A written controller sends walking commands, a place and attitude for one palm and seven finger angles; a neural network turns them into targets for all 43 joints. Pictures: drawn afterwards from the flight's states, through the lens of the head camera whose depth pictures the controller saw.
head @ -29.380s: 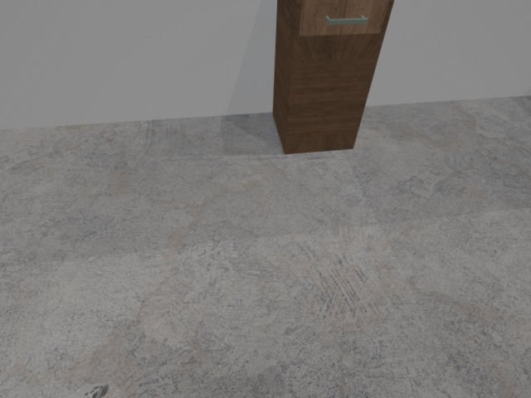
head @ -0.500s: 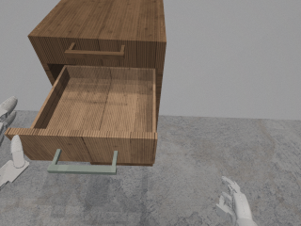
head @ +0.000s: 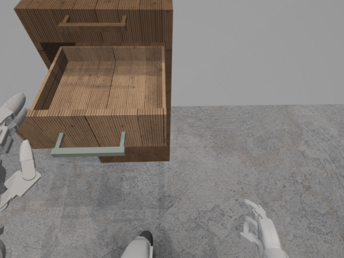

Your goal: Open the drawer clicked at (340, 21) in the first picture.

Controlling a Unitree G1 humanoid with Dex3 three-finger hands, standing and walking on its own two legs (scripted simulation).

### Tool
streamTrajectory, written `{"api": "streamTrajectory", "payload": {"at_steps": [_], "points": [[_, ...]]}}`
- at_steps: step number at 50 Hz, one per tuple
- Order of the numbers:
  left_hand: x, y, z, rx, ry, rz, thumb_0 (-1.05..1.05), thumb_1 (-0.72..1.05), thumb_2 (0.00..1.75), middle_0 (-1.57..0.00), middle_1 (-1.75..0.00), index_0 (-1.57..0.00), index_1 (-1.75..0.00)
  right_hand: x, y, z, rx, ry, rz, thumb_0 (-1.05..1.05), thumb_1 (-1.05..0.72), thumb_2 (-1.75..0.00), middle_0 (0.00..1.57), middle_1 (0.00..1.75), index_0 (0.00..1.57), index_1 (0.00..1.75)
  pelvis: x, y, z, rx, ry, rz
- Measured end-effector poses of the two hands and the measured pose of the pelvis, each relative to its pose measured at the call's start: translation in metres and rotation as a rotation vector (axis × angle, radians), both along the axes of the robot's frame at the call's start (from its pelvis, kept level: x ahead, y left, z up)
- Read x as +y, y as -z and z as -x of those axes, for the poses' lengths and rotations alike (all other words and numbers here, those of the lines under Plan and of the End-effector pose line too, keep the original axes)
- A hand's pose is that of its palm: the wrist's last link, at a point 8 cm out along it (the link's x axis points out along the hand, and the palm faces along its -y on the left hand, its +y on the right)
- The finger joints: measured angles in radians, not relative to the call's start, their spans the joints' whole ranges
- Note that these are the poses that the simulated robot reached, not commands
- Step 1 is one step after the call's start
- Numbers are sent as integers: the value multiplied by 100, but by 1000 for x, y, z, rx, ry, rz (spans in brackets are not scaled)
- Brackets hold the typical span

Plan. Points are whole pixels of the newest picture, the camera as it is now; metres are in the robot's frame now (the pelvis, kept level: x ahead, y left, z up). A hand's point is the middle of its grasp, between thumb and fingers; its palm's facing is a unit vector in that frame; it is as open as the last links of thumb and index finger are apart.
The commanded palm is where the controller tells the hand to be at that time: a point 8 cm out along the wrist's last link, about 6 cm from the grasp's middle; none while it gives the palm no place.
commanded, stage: step back with the hand held close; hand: left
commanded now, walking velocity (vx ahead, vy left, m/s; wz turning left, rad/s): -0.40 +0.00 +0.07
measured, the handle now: (90, 144) +0.37 +0.24 +0.01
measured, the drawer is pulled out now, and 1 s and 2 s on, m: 0.30 0.30 0.30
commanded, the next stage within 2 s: stop stepping back and stand still in 0.14 s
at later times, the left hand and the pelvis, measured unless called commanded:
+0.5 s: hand out of the picture +0.06 +0.17 +0.20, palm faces +0.32 -0.79 -0.52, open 7.4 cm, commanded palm +0.00 +0.23 +0.19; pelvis -0.13 -0.06 +0.00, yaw +1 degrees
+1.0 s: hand out of the picture +0.00 +0.18 +0.20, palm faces +0.46 -0.75 -0.48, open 7.4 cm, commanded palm -0.06 +0.22 +0.19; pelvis -0.17 -0.07 +0.01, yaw +4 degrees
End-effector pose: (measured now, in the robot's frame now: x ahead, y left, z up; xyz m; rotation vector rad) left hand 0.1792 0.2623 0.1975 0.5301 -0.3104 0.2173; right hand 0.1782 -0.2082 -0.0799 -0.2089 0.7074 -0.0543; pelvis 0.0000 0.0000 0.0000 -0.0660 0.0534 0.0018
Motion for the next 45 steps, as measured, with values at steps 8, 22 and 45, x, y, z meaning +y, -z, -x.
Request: {"api": "streamTrajectory", "payload": {"at_steps": [8,22,45], "points": [[1,-7,42,77,-31,-44,1,89,89,-22,-30,-22,-30,-37,-22,38,59,107,65,2,-91,-89,20,30,20,30,-11,-18,19,23,7,-81],[-47,-10,134,55,-18,-32,2,89,89,-21,-30,-21,-30,-49,-29,106,-70,34,14,1,-91,-89,20,30,20,30,-45,-6,109,-23,-1,-70],[-52,-11,219,8,-150,-41,2,89,90,-22,-30,-21,-30,-104,-15,207,5,89,76,2,-91,-90,20,30,20,30,-67,-9,168,-62,-66,-97]]}}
